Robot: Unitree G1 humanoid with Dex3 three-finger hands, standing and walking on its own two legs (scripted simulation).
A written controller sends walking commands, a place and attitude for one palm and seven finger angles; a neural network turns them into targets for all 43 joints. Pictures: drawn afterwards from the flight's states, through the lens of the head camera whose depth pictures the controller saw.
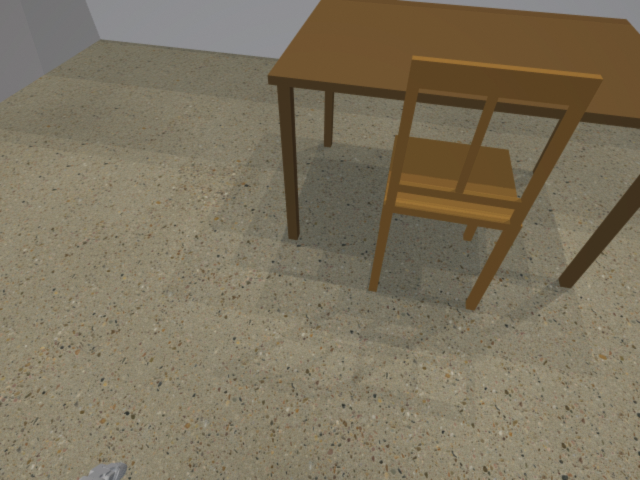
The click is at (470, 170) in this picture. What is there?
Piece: chair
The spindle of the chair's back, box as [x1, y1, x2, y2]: [455, 96, 497, 192]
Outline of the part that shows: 497,97 487,97 455,191 457,192 463,191 497,100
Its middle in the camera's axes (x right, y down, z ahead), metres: +0.39 -0.23 +0.98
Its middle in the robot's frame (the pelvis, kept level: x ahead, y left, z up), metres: +0.90 -0.35 -0.09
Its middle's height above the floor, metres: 0.68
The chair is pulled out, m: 0.00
